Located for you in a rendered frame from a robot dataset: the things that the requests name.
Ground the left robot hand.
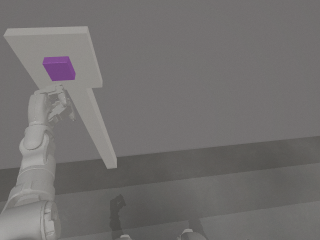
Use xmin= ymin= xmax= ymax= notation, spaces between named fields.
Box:
xmin=27 ymin=83 xmax=76 ymax=131

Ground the button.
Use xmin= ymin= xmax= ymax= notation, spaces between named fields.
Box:
xmin=42 ymin=56 xmax=76 ymax=81

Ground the robot shin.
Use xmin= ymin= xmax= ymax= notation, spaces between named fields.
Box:
xmin=181 ymin=229 xmax=193 ymax=235
xmin=120 ymin=234 xmax=130 ymax=238

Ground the robot left upper arm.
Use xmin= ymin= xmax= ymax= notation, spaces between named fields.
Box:
xmin=0 ymin=199 xmax=61 ymax=240

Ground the robot left forearm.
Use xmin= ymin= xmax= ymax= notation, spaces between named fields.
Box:
xmin=0 ymin=124 xmax=56 ymax=216

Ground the left robot shin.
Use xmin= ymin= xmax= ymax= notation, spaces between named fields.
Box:
xmin=120 ymin=234 xmax=130 ymax=238

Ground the panel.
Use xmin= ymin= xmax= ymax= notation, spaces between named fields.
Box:
xmin=3 ymin=26 xmax=117 ymax=169

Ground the right robot shin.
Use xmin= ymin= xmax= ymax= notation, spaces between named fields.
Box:
xmin=181 ymin=229 xmax=193 ymax=235

